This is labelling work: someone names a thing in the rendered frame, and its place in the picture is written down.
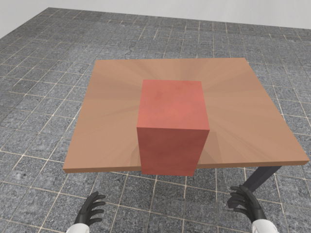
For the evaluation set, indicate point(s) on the table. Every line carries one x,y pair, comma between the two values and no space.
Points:
246,128

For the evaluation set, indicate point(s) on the left robot hand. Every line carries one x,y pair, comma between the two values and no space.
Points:
86,212

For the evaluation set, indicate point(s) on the robot left forearm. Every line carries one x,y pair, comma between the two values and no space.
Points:
78,228

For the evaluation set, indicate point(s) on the right robot hand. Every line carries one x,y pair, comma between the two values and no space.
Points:
253,209

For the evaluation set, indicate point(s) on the carton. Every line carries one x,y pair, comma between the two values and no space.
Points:
172,127

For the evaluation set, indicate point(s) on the robot right forearm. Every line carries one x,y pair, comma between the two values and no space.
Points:
263,226

